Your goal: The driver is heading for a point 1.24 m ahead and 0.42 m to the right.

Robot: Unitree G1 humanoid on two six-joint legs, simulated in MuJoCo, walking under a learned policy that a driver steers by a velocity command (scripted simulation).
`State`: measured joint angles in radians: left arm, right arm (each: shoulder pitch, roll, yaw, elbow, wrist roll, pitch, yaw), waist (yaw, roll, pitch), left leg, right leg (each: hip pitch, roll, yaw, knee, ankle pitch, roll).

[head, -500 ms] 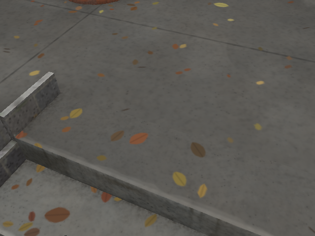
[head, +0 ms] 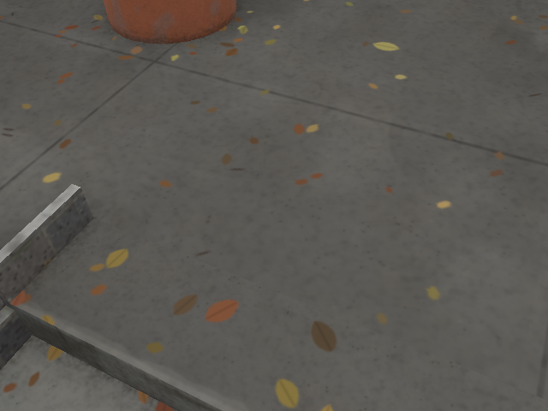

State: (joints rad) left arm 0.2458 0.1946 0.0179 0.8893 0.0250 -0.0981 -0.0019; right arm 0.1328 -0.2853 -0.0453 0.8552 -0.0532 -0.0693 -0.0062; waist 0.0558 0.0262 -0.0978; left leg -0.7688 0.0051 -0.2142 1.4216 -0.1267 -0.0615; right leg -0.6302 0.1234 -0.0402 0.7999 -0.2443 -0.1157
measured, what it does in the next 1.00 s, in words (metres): steps to the left, turning right: left foot 0.15 m lower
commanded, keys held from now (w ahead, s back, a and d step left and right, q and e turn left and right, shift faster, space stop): e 0.88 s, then no key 0.12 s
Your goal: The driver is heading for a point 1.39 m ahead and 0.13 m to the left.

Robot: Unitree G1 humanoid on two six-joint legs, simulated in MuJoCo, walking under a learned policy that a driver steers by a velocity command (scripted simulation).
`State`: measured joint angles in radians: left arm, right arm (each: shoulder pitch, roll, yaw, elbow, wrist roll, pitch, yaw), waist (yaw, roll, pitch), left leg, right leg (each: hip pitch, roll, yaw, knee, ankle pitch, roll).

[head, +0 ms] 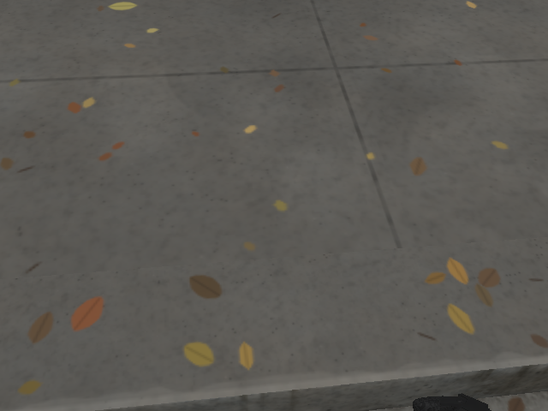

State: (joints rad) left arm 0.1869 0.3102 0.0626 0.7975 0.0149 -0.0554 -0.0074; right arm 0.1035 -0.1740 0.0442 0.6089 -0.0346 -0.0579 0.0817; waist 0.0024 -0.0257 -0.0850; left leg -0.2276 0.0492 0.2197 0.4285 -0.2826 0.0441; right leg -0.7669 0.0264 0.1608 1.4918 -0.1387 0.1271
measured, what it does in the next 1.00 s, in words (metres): walks ahead: right foot, then right foot 0.15 m higher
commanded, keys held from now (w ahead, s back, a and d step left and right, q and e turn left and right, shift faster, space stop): no key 0.28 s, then w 0.72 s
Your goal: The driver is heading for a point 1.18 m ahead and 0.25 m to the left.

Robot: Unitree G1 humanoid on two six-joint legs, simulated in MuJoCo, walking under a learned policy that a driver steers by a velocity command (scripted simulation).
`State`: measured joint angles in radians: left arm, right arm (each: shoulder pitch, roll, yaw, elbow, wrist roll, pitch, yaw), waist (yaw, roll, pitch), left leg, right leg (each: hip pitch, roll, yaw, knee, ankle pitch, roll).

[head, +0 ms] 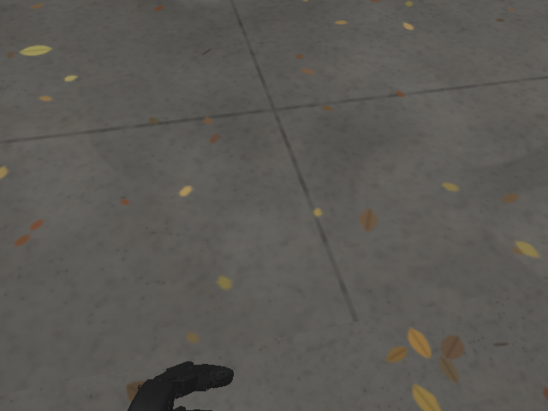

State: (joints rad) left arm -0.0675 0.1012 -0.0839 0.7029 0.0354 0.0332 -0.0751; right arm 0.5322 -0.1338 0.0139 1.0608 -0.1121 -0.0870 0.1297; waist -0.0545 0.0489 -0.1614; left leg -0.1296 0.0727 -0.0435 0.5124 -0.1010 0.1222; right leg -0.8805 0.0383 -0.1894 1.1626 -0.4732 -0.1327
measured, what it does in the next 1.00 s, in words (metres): climbs: left foot 0.15 m higher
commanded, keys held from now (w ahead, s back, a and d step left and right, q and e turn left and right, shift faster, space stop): w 1.00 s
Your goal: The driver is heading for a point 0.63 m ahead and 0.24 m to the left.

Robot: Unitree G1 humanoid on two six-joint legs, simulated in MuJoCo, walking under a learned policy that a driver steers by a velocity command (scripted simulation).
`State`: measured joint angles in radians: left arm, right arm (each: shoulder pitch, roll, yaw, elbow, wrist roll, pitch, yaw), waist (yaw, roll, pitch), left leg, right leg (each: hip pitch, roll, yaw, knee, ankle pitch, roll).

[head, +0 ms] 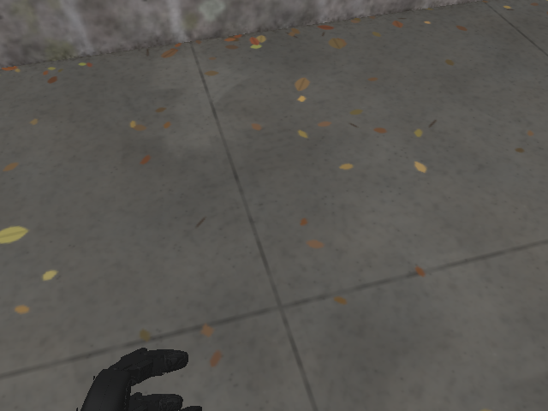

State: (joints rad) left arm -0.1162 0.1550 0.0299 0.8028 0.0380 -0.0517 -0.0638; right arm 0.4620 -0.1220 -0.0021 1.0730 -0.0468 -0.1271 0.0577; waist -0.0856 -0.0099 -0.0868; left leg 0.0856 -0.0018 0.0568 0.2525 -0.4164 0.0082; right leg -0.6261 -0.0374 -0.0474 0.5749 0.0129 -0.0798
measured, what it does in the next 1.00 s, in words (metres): walks ahead, turning left: right foot, then left foot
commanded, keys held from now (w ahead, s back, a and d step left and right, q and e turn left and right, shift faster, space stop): w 0.06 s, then w+q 0.22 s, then q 0.44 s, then w+q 0.28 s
